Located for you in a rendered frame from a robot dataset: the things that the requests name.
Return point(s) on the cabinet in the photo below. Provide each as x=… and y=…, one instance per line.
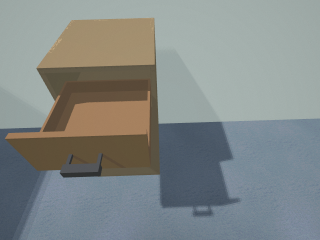
x=107, y=49

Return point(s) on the drawer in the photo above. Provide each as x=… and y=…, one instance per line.
x=88, y=117

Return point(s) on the handle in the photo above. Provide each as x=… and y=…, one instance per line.
x=69, y=170

